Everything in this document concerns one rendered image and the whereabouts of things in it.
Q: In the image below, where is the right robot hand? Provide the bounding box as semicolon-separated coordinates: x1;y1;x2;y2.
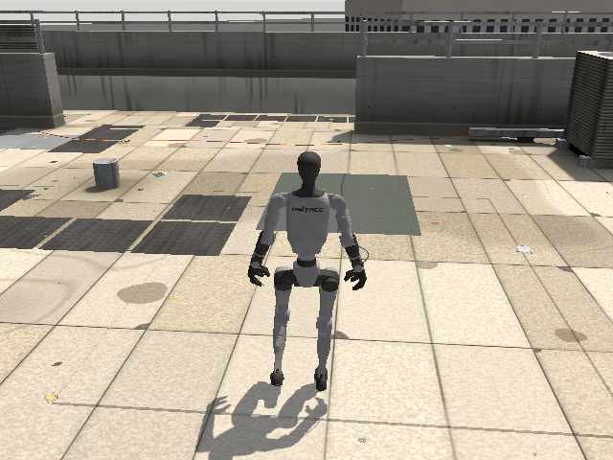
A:
344;269;367;290

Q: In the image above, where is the robot right upper arm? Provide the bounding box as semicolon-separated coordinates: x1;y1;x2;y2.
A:
329;194;355;247

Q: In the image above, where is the right robot forearm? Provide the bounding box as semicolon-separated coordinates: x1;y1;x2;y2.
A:
345;232;364;272

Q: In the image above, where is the robot left shin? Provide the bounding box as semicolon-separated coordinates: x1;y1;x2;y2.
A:
273;308;287;374

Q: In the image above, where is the left robot forearm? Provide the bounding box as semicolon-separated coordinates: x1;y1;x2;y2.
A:
250;230;270;268

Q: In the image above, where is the robot left upper arm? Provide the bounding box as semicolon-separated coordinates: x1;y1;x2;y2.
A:
261;193;288;245

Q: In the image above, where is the robot torso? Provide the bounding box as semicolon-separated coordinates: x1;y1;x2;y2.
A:
285;188;330;288

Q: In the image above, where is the left robot hand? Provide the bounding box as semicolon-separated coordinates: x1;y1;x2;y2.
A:
247;265;270;287

